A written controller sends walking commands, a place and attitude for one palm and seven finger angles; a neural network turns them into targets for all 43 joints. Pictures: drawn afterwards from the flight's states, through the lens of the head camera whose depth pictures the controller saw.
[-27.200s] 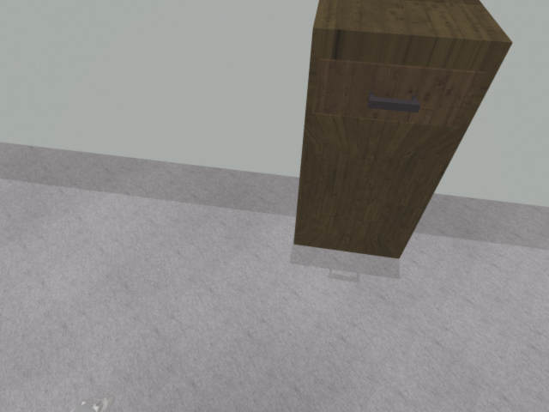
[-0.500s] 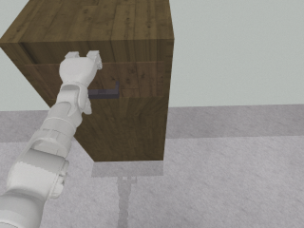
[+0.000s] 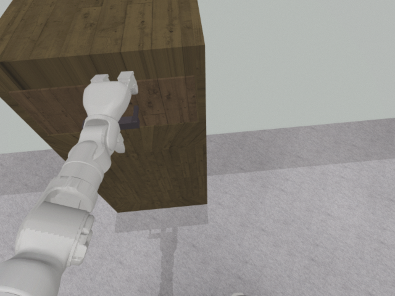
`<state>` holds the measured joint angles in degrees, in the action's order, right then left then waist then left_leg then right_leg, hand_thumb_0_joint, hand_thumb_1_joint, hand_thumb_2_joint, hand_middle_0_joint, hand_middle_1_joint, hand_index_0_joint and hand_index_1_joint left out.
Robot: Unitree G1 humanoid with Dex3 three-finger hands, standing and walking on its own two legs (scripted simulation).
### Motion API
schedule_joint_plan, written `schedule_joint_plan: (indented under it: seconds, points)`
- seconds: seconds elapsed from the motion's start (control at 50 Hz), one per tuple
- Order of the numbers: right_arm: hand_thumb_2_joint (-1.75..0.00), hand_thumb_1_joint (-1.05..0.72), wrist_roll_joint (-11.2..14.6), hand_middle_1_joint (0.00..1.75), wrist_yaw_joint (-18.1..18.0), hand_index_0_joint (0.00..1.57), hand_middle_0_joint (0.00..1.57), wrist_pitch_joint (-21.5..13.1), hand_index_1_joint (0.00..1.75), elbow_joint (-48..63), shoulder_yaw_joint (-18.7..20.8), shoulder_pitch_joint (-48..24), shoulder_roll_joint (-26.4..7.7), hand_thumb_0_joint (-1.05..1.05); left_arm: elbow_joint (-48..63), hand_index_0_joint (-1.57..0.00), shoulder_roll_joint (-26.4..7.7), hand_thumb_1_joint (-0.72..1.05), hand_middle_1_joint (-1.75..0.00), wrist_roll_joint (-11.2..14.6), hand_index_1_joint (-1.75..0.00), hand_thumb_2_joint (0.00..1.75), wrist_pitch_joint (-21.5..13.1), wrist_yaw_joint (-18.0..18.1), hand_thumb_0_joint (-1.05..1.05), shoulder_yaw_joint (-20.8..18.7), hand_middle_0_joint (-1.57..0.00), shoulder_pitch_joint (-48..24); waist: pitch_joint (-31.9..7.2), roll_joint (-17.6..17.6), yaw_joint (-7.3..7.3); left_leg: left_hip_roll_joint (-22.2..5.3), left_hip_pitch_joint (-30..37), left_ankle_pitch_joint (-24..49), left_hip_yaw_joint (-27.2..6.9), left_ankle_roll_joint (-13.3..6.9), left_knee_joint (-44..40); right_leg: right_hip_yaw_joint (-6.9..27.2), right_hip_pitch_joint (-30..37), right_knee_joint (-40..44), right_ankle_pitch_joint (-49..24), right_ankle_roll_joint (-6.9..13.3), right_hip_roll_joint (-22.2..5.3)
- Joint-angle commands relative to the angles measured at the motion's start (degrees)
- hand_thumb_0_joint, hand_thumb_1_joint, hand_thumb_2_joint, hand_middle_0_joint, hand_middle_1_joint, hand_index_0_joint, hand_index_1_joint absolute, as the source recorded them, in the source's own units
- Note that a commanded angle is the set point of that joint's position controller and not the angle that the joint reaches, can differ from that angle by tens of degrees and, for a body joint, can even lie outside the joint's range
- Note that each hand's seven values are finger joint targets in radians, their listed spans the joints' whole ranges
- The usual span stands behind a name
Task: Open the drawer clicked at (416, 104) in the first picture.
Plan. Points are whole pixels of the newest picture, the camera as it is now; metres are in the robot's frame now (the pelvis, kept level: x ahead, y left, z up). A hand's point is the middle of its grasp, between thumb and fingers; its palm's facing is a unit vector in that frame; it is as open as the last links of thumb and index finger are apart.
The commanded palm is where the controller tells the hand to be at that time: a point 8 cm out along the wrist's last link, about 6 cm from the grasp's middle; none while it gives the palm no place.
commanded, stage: move the hooked fingers above the handle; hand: left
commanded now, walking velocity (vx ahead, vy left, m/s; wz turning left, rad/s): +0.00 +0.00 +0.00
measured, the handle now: (112, 117) +0.53 +0.19 +0.01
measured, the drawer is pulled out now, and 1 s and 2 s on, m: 0.00 0.00 0.00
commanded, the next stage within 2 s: lift the fingers back up to retry in 1.06 s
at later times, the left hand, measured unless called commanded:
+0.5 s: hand (116, 124) +0.46 +0.15 +0.07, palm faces -0.02 -0.04 -1.00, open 13.8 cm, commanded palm +0.46 +0.19 +0.13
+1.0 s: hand (91, 131) +0.45 +0.21 +0.06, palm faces -0.17 +0.01 -0.99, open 13.8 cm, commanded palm +0.46 +0.21 +0.13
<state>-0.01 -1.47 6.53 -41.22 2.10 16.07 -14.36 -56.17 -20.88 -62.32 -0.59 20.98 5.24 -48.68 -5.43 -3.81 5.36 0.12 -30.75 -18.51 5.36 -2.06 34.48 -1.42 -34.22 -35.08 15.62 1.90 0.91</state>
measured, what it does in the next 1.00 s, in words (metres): stands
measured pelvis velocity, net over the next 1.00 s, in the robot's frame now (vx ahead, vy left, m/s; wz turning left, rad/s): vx -0.02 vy -0.01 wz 0.00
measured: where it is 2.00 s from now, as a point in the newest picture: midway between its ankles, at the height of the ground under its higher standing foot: outside the picture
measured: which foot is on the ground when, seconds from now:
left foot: down 0.00-1.00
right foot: down 0.00-1.00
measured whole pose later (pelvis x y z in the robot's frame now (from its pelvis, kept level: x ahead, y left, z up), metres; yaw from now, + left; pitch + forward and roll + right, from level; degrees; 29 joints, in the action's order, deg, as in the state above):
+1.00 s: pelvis -0.02 -0.01 +0.00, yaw +0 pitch +12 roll +1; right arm 2.5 -5.8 5.5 -36.8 0.3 16.5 -15.4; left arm -60.3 -29.2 -59.4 -0.1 6.8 4.8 -48.5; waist -3.2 -2.3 6.0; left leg -0.5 -28.1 -16.2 5.2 -1.3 32.4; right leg -1.5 -31.6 -33.1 13.5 2.8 1.6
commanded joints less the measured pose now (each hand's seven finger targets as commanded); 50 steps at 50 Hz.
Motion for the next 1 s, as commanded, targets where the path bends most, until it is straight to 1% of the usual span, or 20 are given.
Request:
schedule_joint_plan:
  seconds: [0.0,0.02,0.06,0.14,0.22,0.28,0.3,0.38,0.44,0.48,0.52,0.56,0.6,0.64,0.68,0.72,0.78,0.86,0.94,0.98]
  points:
    - [-0.9,-0.9,1.03,0.3,-1.37,0.2,0.2,-0.66,0.3,4.85,1.83,2.43,-8.42,0.0,8.5,-0.3,-27.24,-0.5,-1.2,2.0,-1.2,0.3,9.12,1.64,0.0,-10.53,-0.3,-29.63,-28.93,5.8,-2.75,1.66,6.6,20.67,-1.59,-0.32,-3.88,2.52,26.62,3.28,-24.28,-1.04,-0.21]
    - [-0.9,-0.9,1.31,0.3,-1.75,0.2,0.2,-0.42,0.3,5.12,1.61,1.69,-8.37,0.0,8.1,-0.3,-27.64,-0.5,-1.2,2.13,-1.2,0.3,9.43,0.67,0.0,-10.68,-0.3,-28.1,-28.45,7.34,-3.22,1.78,6.07,20.56,-1.49,-0.41,-4.34,2.59,27.97,3.4,-25.04,-1.11,-0.26]
    - [-0.9,-0.9,1.57,0.3,-2.28,0.2,0.2,-0.32,0.3,5.73,1.57,1.15,-8.23,0.0,7.98,-0.3,-24.93,-0.5,-1.2,2.43,-1.2,0.3,9.31,-1.47,0.0,-8.5,-0.3,-26.74,-25.93,6.74,-3.0,1.72,6.36,19.38,-1.25,-0.42,-5.47,2.48,27.58,4.42,-24.39,-1.2,-0.47]
    - [-0.9,-0.9,1.9,0.3,-2.89,0.2,0.2,-0.63,0.3,6.81,1.54,0.72,-8.56,0.0,6.25,-0.3,-23.36,-0.5,-1.2,2.73,-1.2,0.3,7.17,-5.4,0.0,-7.46,-0.3,-20.27,-20.53,7.92,-3.42,1.48,6.2,16.54,-0.99,-0.68,-6.7,2.82,26.44,6.21,-21.17,-1.2,-0.66]
    - [-0.9,-0.9,2.11,0.3,-2.98,0.2,0.2,-1.5,0.3,7.17,2.06,1.8,-9.0,0.0,6.5,-0.3,-15.57,-0.5,-1.2,2.61,-1.2,0.3,4.1,-9.27,0.0,-0.67,-0.3,-18.99,-16.22,7.28,-0.98,1.21,8.33,14.3,-1.25,-0.92,-6.46,2.71,21.3,7.57,-17.51,-1.06,-0.66]
    - [-0.9,-0.9,2.09,0.3,-2.55,0.2,0.2,-2.42,0.3,7.02,2.79,3.32,-8.64,0.0,12.35,-0.3,-6.49,-0.5,-1.2,4.27,-1.2,0.3,0.23,-11.74,0.0,7.04,-0.3,-24.92,-15.05,6.06,2.39,1.25,12.33,13.16,-2.51,-1.19,-5.43,2.8,16.2,8.67,-14.21,-0.94,-0.57]
    - [-0.9,-0.9,1.85,0.3,-2.54,0.2,0.2,-2.67,0.3,6.6,3.2,3.87,-8.73,0.0,14.71,-0.3,-8.54,-0.5,-1.2,4.76,-1.2,0.3,-1.52,-11.9,0.0,5.03,-0.3,-25.56,-16.85,4.8,1.9,1.36,13.56,13.73,-2.81,-1.26,-4.81,3.05,16.16,8.2,-14.3,-0.89,-0.49]
    - [-0.9,-0.9,0.93,0.3,-2.41,0.2,0.2,-3.22,0.3,5.47,3.69,5.35,-8.37,0.0,23.79,-0.3,-11.3,-0.5,-1.2,5.3,-1.2,0.3,-7.32,-9.39,0.0,3.25,-0.3,-34.1,-22.49,-0.6,2.27,2.05,17.17,17.87,-4.62,-0.98,-2.6,3.16,14.56,6.15,-15.9,-0.22,-0.25]
    - [-0.9,-0.9,0.57,0.3,-1.91,0.2,0.2,-3.48,0.3,4.33,3.44,5.84,-8.19,0.0,21.28,-0.3,-17.13,-0.5,-1.2,3.79,-1.2,0.3,-7.29,-3.56,0.0,-2.88,-0.3,-34.26,-24.04,-0.21,0.93,2.25,14.63,18.57,-4.92,-0.55,-1.99,2.59,14.43,4.38,-15.96,0.03,0.19]
    - [-0.9,-0.9,0.36,0.3,-1.63,0.2,0.2,-3.27,0.3,3.71,2.94,5.02,-8.33,0.0,17.66,-0.3,-22.97,-0.5,-1.2,2.82,-1.2,0.3,-4.68,0.42,0.0,-8.52,-0.3,-32.42,-24.53,0.19,-0.98,2.34,11.0,19.74,-4.62,-0.1,-2.15,2.42,16.68,3.33,-17.55,0.38,0.29]
    - [-0.9,-0.9,0.48,0.3,-1.11,0.2,0.2,-2.89,0.3,3.72,2.08,3.17,-7.91,0.0,12.23,-0.3,-23.74,-0.5,-1.2,1.99,-1.2,0.3,0.25,3.05,0.0,-9.32,-0.3,-29.65,-22.94,0.35,-2.05,2.32,7.07,18.79,-3.46,0.3,-2.67,2.23,18.38,2.75,-18.47,0.11,0.04]
    - [-0.9,-0.9,0.68,0.3,-0.76,0.2,0.2,-2.4,0.3,3.47,1.51,1.64,-8.23,0.0,5.28,-0.3,-22.53,-0.5,-1.2,1.08,-1.2,0.3,6.26,3.4,0.0,-7.22,-0.3,-27.11,-21.24,1.93,-2.4,2.0,4.97,18.15,-2.38,0.6,-3.4,1.89,19.22,3.08,-18.82,-0.11,-0.09]
    - [-0.9,-0.9,1.07,0.3,-0.56,0.2,0.2,-1.52,0.3,3.71,1.4,1.84,-8.83,0.0,-0.76,-0.3,-22.74,-0.5,-1.2,0.77,-1.2,0.3,10.9,0.89,0.0,-6.6,-0.3,-23.69,-22.71,4.87,-2.93,1.8,3.83,19.26,-1.5,0.71,-3.82,1.99,22.77,3.12,-22.01,-0.58,-0.26]
    - [-0.9,-0.9,1.62,0.3,-1.18,0.2,0.2,-0.48,0.3,4.43,1.07,0.93,-9.21,0.0,-0.41,-0.3,-24.69,-0.5,-1.2,1.92,-1.2,0.3,12.92,-1.45,0.0,-6.99,-0.3,-24.76,-23.01,9.17,-2.89,1.74,3.38,17.99,-0.74,0.36,-4.79,2.49,25.68,4.42,-22.57,-1.27,-0.48]
    - [-0.9,-0.9,2.38,0.3,-2.23,0.2,0.2,0.37,0.3,4.99,0.52,-0.71,-9.4,0.0,-2.89,-0.3,-25.15,-0.5,-1.2,3.08,-1.2,0.3,14.46,-3.92,0.0,-6.5,-0.3,-23.36,-20.2,13.52,-2.86,2.07,1.33,15.08,-0.44,-0.03,-5.75,3.06,27.33,5.86,-21.03,-1.79,-0.92]
    - [-0.9,-0.9,2.88,0.3,-3.11,0.2,0.2,0.67,0.3,5.4,-0.01,-0.63,-9.48,0.0,-4.35,-0.3,-24.18,-0.5,-1.2,3.34,-1.2,0.3,14.7,-6.47,0.0,-4.46,-0.3,-22.99,-15.61,13.16,-2.33,1.79,0.79,11.71,-0.37,-0.16,-6.92,3.08,24.72,7.16,-16.64,-1.87,-1.14]
    - [-0.9,-0.9,3.07,0.3,-4.26,0.2,0.2,0.65,0.3,7.08,-0.31,-1.17,-9.32,0.0,-2.93,-0.3,-25.22,-0.5,-1.2,2.82,-1.2,0.3,12.08,-9.49,0.0,-4.8,-0.3,-20.43,-15.38,13.08,-3.27,1.76,1.13,9.74,-0.35,-0.44,-7.29,3.78,25.13,7.87,-13.48,-1.6,-1.33]
    - [-0.9,-0.9,3.13,0.3,-5.21,0.2,0.2,-0.8,0.3,8.79,-0.35,0.14,-9.3,0.0,-1.03,-0.3,-24.72,-0.5,-1.2,2.57,-1.2,0.3,6.64,-11.91,0.0,-4.0,-0.3,-18.2,-12.21,10.53,-2.58,1.47,0.2,4.99,-0.78,-0.53,-6.82,4.49,21.09,8.4,-6.72,-1.46,-1.58]
    - [-0.9,-0.9,2.37,0.3,-5.23,0.2,0.2,-3.08,0.3,9.16,1.25,3.56,-9.22,0.0,9.12,-0.3,-23.46,-0.5,-1.2,2.69,-1.2,0.3,-2.66,-11.78,0.0,-3.87,-0.3,-26.59,-17.41,5.05,0.29,1.4,3.49,5.87,-1.96,-1.14,-4.12,4.98,18.05,6.63,-7.71,-1.42,-1.47]
    - [-0.9,-0.9,1.69,0.3,-4.65,0.2,0.2,-4.16,0.3,8.5,2.53,5.78,-8.51,0.0,17.81,-0.3,-19.48,-0.5,-1.2,3.08,-1.2,0.3,-7.52,-10.03,0.0,-1.09,-0.3,-34.09,-22.55,1.77,2.36,1.6,8.15,8.34,-3.12,-1.42,-2.28,4.88,15.62,5.84,-9.21,-1.13,-0.9]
